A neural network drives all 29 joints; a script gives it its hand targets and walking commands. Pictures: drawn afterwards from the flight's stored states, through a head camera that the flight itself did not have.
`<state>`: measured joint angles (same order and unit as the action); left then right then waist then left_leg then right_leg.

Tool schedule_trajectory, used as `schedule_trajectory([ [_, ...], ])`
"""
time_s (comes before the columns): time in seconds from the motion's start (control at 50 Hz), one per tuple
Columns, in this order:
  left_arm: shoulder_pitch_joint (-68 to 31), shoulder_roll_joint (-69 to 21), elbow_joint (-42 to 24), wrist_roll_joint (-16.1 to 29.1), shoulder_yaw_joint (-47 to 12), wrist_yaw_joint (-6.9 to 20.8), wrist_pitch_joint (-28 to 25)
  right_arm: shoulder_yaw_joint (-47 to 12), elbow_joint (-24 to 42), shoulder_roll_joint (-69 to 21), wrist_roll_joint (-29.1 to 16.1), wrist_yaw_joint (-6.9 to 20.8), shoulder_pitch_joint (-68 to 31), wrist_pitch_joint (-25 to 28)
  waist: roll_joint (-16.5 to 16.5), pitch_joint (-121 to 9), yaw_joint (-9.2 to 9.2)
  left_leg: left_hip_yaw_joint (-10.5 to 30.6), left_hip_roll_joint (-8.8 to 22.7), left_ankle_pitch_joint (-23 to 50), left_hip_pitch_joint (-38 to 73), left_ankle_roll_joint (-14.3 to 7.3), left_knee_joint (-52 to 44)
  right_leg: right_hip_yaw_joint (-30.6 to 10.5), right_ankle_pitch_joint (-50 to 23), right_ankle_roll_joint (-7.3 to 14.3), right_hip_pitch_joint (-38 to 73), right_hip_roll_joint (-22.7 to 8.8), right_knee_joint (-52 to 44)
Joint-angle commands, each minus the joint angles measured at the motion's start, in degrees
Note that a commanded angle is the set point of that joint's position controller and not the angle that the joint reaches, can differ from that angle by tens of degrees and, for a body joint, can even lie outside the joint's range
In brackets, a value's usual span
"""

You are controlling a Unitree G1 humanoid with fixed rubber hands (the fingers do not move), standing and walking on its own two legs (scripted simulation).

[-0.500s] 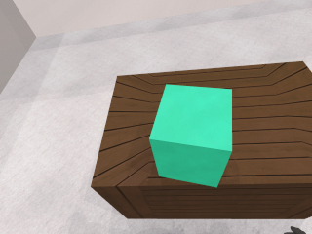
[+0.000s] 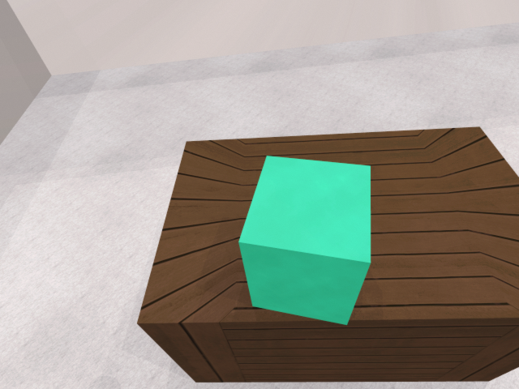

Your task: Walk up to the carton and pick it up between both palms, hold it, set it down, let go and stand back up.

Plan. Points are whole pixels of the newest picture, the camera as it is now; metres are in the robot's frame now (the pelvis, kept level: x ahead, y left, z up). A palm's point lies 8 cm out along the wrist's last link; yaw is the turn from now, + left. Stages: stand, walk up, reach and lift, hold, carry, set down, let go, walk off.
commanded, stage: walk up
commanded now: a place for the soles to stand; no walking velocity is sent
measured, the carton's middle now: (307, 241) +0.41 -0.05 -0.06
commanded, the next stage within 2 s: reach and lift in 0.90 s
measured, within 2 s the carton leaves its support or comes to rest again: neither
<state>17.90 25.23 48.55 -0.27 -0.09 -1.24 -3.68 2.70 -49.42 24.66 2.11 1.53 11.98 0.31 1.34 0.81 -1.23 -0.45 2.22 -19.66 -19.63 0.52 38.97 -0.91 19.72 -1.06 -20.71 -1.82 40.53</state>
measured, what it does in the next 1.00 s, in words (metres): stands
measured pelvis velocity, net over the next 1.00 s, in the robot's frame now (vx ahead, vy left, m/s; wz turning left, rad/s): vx -0.01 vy -0.01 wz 0.00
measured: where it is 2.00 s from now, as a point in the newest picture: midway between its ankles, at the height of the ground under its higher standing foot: outside the picture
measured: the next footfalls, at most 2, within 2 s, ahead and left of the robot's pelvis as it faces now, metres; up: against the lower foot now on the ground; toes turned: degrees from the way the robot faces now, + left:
none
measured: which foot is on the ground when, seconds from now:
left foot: down 0.00-1.00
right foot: down 0.00-1.00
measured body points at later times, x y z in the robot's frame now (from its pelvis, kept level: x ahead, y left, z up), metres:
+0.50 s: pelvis -0.01 +0.00 +0.00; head -0.01 -0.01 +0.45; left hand +0.08 +0.32 -0.10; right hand +0.08 -0.34 -0.11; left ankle +0.02 +0.15 -0.72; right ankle +0.02 -0.13 -0.72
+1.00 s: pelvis -0.01 -0.01 +0.00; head +0.01 -0.02 +0.45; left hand +0.08 +0.31 -0.10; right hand +0.08 -0.34 -0.12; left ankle +0.02 +0.15 -0.72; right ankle +0.02 -0.13 -0.72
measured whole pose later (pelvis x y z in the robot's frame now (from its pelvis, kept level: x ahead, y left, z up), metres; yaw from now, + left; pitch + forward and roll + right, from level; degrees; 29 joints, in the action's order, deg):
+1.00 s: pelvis -0.01 -0.01 +0.00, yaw +0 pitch -1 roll +1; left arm 12.2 24.3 45.4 -0.3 0.4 -0.9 8.9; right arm 6.3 -57.2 23.7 4.2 2.3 8.5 6.1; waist 0.0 4.3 -1.2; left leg -0.5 2.7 -18.6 -19.4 0.8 38.7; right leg -0.5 19.2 -0.3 -21.0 -1.7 41.5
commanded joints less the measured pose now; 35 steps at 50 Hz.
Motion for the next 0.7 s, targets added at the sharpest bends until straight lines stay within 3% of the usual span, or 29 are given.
schedule_trajectory([
  [0.0, -5.1, 11.3, -1.1, -0.5, 3.3, 0.5, -0.4, 1.6, 1.1, 11.0, -1.6, -0.3, -6.6, 1.5, -1.3, -3.4, 0.48, 7.1, 4.5, -4.6, 2.8, -4.1, -10.8, -6.0, -9.1, 5.0, 3.7, -3.4, -9.9],
  [0.04, -3.5, 10.4, -0.2, 0.0, 3.1, 0.1, -0.8, 0.9, 0.9, 9.5, -2.2, -0.4, -5.3, 1.9, -1.0, -7.1, 0.59, 6.2, 5.1, 9.3, 5.7, -4.9, -7.1, -6.1, -17.9, 4.4, 5.7, -3.3, -7.7],
  [0.06, -4.6, 10.2, -0.5, 0.3, 2.7, 0.2, 0.2, 0.8, -0.1, 9.8, -2.8, -1.0, -5.4, 2.4, -4.5, -5.9, 0.38, 4.3, 5.3, 17.7, 7.4, -3.6, -5.4, -5.5, -26.6, 4.8, 4.0, -4.4, -6.3],
  [0.08, -5.0, 10.0, -0.7, 0.5, 2.6, 0.0, 0.6, 0.9, -0.3, 10.9, -2.7, -1.6, -4.7, 2.4, -3.5, -6.0, -0.09, 4.0, 5.2, 21.5, 8.2, -4.3, -4.6, -6.2, -29.6, 5.0, 3.2, -4.0, -4.5],
  [0.12, -4.2, 9.8, -1.1, 0.5, 2.9, -0.4, 1.1, 1.4, 0.0, 11.0, -2.6, -1.9, -4.7, 2.2, -1.6, -7.7, 0.64, 4.2, 6.4, 25.0, 9.0, -4.7, -2.9, -4.4, -29.8, 5.3, 4.7, -4.1, -3.5],
  [0.14, -5.1, 10.9, -0.6, 0.5, 2.8, -0.3, 1.0, 1.2, -0.2, 10.9, -2.7, -2.0, -4.1, 2.0, -2.1, -6.0, -0.04, 1.9, 5.0, 23.6, 9.3, -3.5, -2.2, -5.6, -29.9, 5.4, 3.1, -4.5, -4.0],
  [0.16, -5.6, 10.7, -0.8, -0.1, 2.7, -0.1, 1.4, 2.0, -0.2, 11.3, -2.8, -2.1, -4.4, 1.9, -5.8, -5.9, -0.25, 4.1, 6.6, 23.0, 7.7, -5.0, -3.2, -4.6, -28.7, 4.9, 4.1, -3.4, -4.1],
  [0.18, -4.6, 10.6, -0.7, 0.0, 3.1, -0.1, 1.6, 1.9, 0.7, 12.3, -2.8, -2.0, -4.8, 1.8, -3.4, -6.4, 0.45, 4.9, 6.6, 16.8, 6.9, -5.2, -4.3, -5.1, -23.0, 5.4, 3.8, -3.5, -5.2],
  [0.2, -5.6, 11.3, -1.3, -0.2, 2.6, -0.1, 1.7, 2.3, 0.2, 11.1, -2.8, -2.0, -5.3, 1.7, -5.6, -4.4, 0.11, 4.2, 6.1, 16.2, 6.7, -5.2, -4.0, -5.2, -23.7, 5.5, 3.1, -3.8, -5.5],
  [0.24, -6.4, 10.2, -1.1, -0.4, 2.9, 0.0, 2.0, 1.7, 0.1, 11.2, -2.6, -1.9, -5.6, 1.8, -3.0, -1.7, 0.35, 5.3, 6.1, 11.0, 2.9, -5.2, -7.4, -6.3, -18.2, 5.6, 3.1, -3.7, -6.1],
  [0.26, -6.6, 10.8, -1.0, 0.1, 2.8, 0.3, 2.0, 1.4, 0.2, 10.1, -2.9, -1.8, -6.7, 1.5, -4.8, -2.5, 0.58, 3.2, 5.3, 8.2, 4.7, -4.0, -6.6, -7.0, -15.7, 5.7, 0.9, -4.0, -8.0],
  [0.28, -5.5, 11.5, -1.1, 0.2, 3.1, 0.6, 2.1, 1.3, 0.2, 11.2, -2.5, -1.8, -8.1, 1.5, -3.6, -1.5, 1.45, 4.9, 5.8, 2.3, 2.3, -5.1, -8.5, -7.3, -10.6, 5.3, 0.5, -3.7, -8.8],
  [0.3, -5.6, 10.6, -1.3, -0.4, 3.0, 0.6, 2.4, 1.4, -0.2, 10.8, -2.4, -1.7, -6.8, 1.7, -3.0, -1.2, 0.81, 5.8, 5.2, -3.5, 1.4, -4.6, -10.4, -7.0, -7.4, 5.7, 1.5, -3.6, -9.8],
  [0.32, -7.4, 10.5, -1.0, -0.5, 3.2, 0.8, 2.6, 1.3, -0.6, 11.2, -2.2, -1.6, -6.6, 1.7, -1.7, -0.9, 0.17, 6.7, 5.6, -3.9, 1.3, -4.5, -10.6, -7.3, -7.4, 5.2, 0.9, -3.3, -9.8],
  [0.36, -6.7, 9.7, -0.6, -0.3, 2.7, 1.1, 2.6, 1.1, -0.5, 10.8, -2.1, -1.6, -7.1, 1.8, 0.9, 2.3, 1.16, 8.2, 6.3, -11.0, -0.4, -4.8, -15.1, -6.9, -4.7, 4.5, 0.2, -3.0, -9.4],
  [0.38, -6.2, 10.8, 0.2, -0.2, 3.3, 1.0, 2.4, 1.5, -0.8, 12.2, -1.7, -1.5, -7.3, 1.6, 0.3, 1.7, 1.25, 8.4, 6.3, -8.6, -0.4, -4.7, -13.5, -6.2, -4.4, 5.0, 0.1, -2.6, -8.7],
  [0.4, -6.2, 10.6, 0.6, 0.0, 3.2, 1.0, 2.5, 1.5, -0.4, 10.6, -1.8, -1.4, -7.4, 1.5, -0.5, 3.1, 1.05, 7.7, 5.6, -11.9, 0.0, -4.1, -14.6, -7.6, 0.3, 5.2, -2.4, -2.3, -9.7],
  [0.42, -4.7, 10.1, 0.5, -0.3, 3.2, 1.1, 2.8, 1.6, -0.7, 11.0, -1.7, -1.6, -8.7, 1.6, -1.2, 3.5, 2.03, 9.2, 7.1, -14.0, -1.7, -5.2, -14.3, -7.6, 2.7, 5.0, -1.6, -2.3, -12.7],
  [0.46, -5.3, 11.4, 0.4, -1.1, 3.5, 1.5, 2.5, 1.6, -0.4, 9.8, -2.1, -1.3, -8.0, 1.4, -3.2, 3.7, 0.85, 5.8, 3.9, -13.8, 0.1, -3.5, -12.3, -9.9, 3.3, 5.1, -3.3, -3.5, -13.9],
  [0.48, -7.9, 10.4, 0.0, -0.7, 2.9, 1.5, 2.3, 1.4, -2.0, 10.7, -2.0, -1.4, -6.4, 1.5, -2.0, 0.7, 0.02, 4.9, 3.5, -10.0, 2.7, -3.3, -11.7, -9.5, 1.0, 4.9, -1.8, -4.5, -13.6],
  [0.52, -7.4, 9.0, 1.5, -0.2, 3.0, 1.4, 2.1, 1.1, -1.6, 9.7, -1.9, -1.5, -8.1, 2.0, -0.9, 1.2, 0.99, 5.7, 4.2, -4.2, 2.6, -3.7, -10.4, -8.3, -8.2, 4.2, -0.9, -3.8, -11.7],
  [0.54, -8.8, 11.1, 0.4, -0.4, 3.1, 1.4, 2.0, 1.3, -1.3, 9.5, -2.3, -1.6, -6.1, 1.8, -5.9, 1.0, -0.27, 5.6, 4.0, -1.3, 2.9, -3.3, -10.4, -8.8, -7.9, 4.4, -0.4, -3.9, -11.9],
  [0.56, -7.9, 10.3, 0.4, -0.4, 2.9, 1.2, 1.9, 1.2, -1.9, 10.9, -2.0, -1.5, -6.5, 1.8, -4.0, -1.0, 0.92, 4.9, 4.9, 1.5, 4.2, -3.6, -9.2, -8.4, -9.3, 4.7, 0.3, -4.4, -11.3],
  [0.58, -7.9, 10.5, 0.7, -0.2, 2.9, 1.2, 2.0, 0.9, -1.8, 10.9, -1.9, -1.5, -6.3, 2.0, -2.0, -3.4, 0.40, 5.8, 4.2, 2.7, 4.4, -4.1, -9.8, -7.6, -11.8, 4.7, 2.6, -3.8, -11.1],
  [0.6, -6.9, 10.9, 0.7, -0.4, 3.1, 1.1, 2.1, 1.2, -1.0, 11.1, -1.6, -1.7, -7.3, 1.8, -1.8, -1.3, 1.43, 5.0, 4.7, 3.1, 3.1, -4.0, -8.6, -7.7, -12.5, 4.9, 1.8, -3.4, -10.2],
  [0.62, -7.9, 10.3, -0.3, -0.3, 2.7, 1.0, 2.1, 1.2, -2.1, 10.9, -1.8, -1.7, -6.2, 1.7, -4.5, -1.8, 0.27, 4.5, 4.2, 2.6, 3.0, -4.0, -8.8, -8.5, -11.9, 4.9, 1.3, -4.0, -10.8],
  [0.64, -8.5, 9.9, 0.0, 0.1, 2.7, 1.1, 2.1, 1.1, -2.3, 10.4, -2.0, -1.7, -5.7, 1.9, -2.0, -1.3, -0.11, 4.1, 4.0, 3.0, 5.4, -3.3, -9.8, -9.4, -11.3, 5.0, -0.5, -4.3, -12.2],
  [0.66, -8.4, 10.2, 0.9, 0.1, 2.8, 1.2, 2.3, 1.3, -2.8, 10.1, -2.0, -1.7, -6.1, 2.1, -4.3, -1.1, 0.04, 4.6, 4.4, 3.3, 6.1, -3.4, -9.9, -8.5, -9.9, 5.2, 0.1, -4.4, -12.6],
  [0.68, -8.2, 11.9, 0.0, 0.0, 3.3, 1.2, 2.1, 1.3, -2.7, 11.8, -2.3, -1.6, -5.6, 1.9, -3.4, -1.8, 0.72, 4.6, 4.3, 4.1, 5.4, -3.6, -9.2, -8.5, -10.2, 5.3, 1.0, -4.3, -11.6],
])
